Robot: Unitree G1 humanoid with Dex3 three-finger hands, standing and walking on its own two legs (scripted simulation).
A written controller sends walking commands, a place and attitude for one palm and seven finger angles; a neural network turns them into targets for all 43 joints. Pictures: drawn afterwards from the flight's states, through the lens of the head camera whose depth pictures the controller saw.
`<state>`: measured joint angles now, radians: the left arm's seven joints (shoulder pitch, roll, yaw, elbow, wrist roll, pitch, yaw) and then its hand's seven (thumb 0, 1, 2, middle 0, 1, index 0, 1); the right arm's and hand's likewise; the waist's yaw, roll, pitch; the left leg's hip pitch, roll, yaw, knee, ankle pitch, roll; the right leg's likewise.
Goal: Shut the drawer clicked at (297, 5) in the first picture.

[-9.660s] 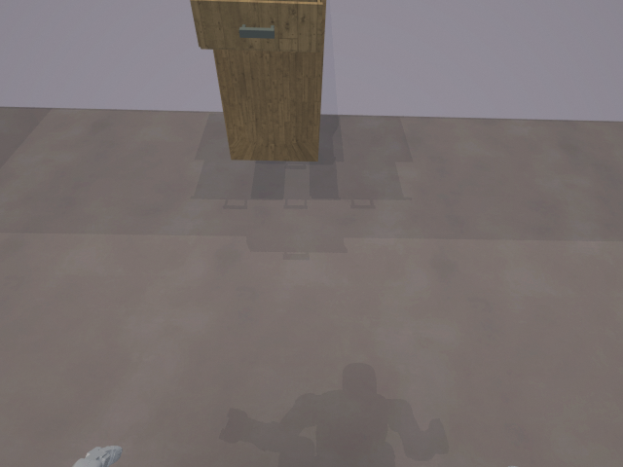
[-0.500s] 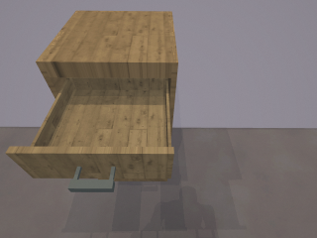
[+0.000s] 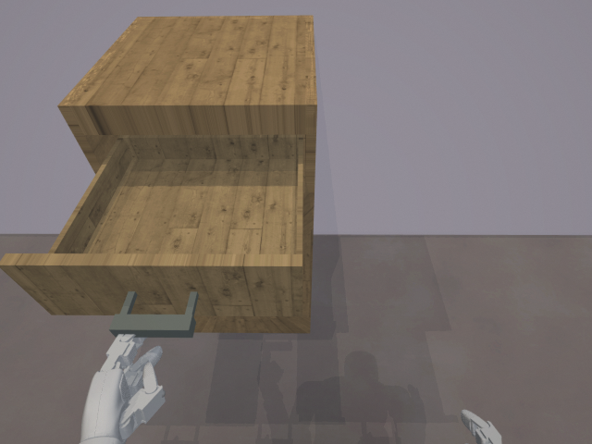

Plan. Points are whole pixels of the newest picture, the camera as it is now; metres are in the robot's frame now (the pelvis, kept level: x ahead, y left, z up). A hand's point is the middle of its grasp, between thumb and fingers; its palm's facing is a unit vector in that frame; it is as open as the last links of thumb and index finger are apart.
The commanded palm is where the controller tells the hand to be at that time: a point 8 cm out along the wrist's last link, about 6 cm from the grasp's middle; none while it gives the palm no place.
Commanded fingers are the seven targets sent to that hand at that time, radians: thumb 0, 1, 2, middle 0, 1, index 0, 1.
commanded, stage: raise the hand and make a fist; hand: left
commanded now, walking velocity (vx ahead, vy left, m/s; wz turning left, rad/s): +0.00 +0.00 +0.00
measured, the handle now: (158, 312) +0.30 +0.21 +0.02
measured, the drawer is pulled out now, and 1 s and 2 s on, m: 0.30 0.29 0.29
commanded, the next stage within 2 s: bring the fist close to the handle in 1.68 s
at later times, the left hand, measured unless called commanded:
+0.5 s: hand (150, 425) +0.16 +0.18 +0.02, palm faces +0.02 -1.00 -0.06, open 4.4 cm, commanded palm +0.10 +0.23 +0.03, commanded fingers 0.00 0.90 0.90 -0.94 -1.10 -0.94 -1.10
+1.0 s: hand (127, 429) +0.14 +0.18 +0.07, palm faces +0.02 -1.00 -0.06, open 3.1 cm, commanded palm +0.08 +0.23 +0.09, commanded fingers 0.00 0.90 0.90 -1.40 -1.60 -1.40 -1.60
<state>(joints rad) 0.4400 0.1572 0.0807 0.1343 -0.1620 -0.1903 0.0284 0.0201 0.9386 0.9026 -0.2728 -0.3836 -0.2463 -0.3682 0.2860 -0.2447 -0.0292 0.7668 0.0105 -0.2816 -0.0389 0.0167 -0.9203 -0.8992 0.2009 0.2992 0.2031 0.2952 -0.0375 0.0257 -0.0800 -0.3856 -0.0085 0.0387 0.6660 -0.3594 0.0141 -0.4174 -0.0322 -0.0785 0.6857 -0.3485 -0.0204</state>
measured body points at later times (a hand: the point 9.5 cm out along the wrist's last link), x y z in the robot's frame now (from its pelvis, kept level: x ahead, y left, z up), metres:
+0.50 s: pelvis -0.02 -0.02 -0.04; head +0.01 -0.02 +0.41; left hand +0.15 +0.23 +0.03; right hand +0.16 -0.23 -0.11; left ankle -0.01 +0.11 -0.72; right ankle +0.00 -0.10 -0.72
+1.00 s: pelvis +0.00 +0.02 -0.03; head +0.00 +0.02 +0.42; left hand +0.13 +0.23 +0.08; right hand +0.21 -0.18 -0.06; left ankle -0.01 +0.11 -0.72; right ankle +0.00 -0.10 -0.72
